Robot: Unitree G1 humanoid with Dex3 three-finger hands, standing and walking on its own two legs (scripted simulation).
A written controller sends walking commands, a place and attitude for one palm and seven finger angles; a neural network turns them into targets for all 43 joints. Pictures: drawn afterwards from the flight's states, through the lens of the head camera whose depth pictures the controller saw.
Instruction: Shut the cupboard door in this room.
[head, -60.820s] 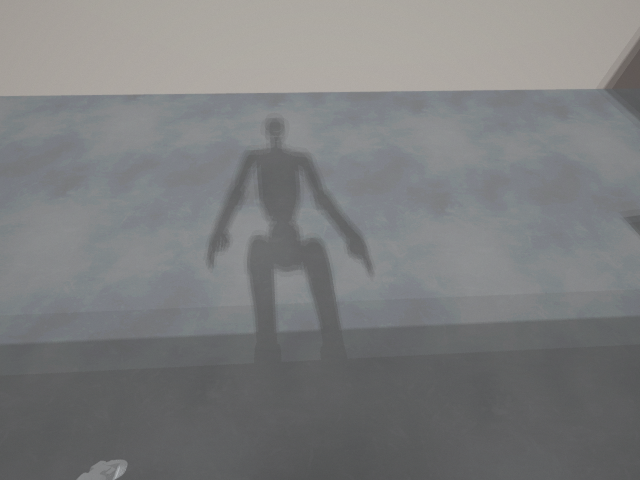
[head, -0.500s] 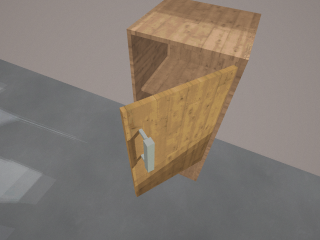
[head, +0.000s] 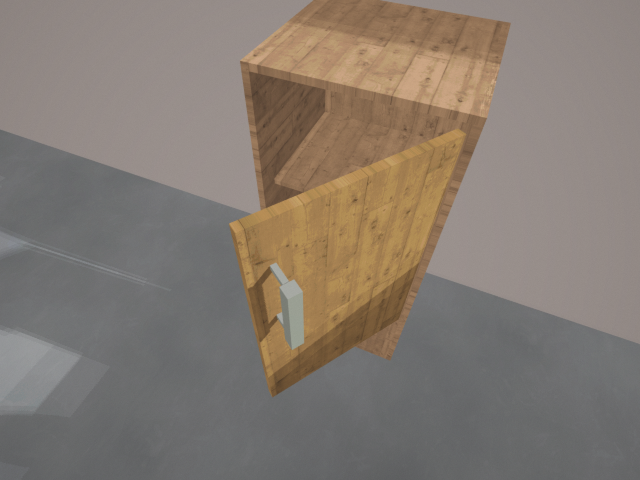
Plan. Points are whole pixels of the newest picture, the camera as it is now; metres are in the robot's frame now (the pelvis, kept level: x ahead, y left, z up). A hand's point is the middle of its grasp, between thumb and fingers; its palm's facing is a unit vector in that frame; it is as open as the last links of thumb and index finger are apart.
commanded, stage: look at it before walking up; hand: left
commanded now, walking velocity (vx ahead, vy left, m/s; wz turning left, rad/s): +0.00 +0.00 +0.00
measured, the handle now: (286, 307) +0.36 +0.08 -0.04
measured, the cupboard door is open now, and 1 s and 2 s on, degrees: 55 55 55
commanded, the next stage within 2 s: walk to a spot facing it in 0.22 s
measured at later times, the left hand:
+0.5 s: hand out of the picture +0.04 +0.20 -0.17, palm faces +0.00 -0.97 -0.25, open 7.4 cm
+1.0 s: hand out of the picture +0.09 +0.11 -0.16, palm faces -0.22 -0.93 -0.28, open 7.4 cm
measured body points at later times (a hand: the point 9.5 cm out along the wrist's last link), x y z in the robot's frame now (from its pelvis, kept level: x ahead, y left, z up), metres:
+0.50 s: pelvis +0.00 +0.00 +0.00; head +0.02 +0.00 +0.45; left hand +0.04 +0.25 -0.15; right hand +0.05 -0.26 -0.15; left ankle -0.04 +0.11 -0.75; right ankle -0.02 -0.12 -0.75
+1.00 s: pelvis -0.01 -0.07 +0.00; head +0.05 -0.13 +0.44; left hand +0.10 +0.16 -0.13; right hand +0.02 -0.35 -0.17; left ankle +0.02 +0.12 -0.65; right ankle -0.02 -0.12 -0.75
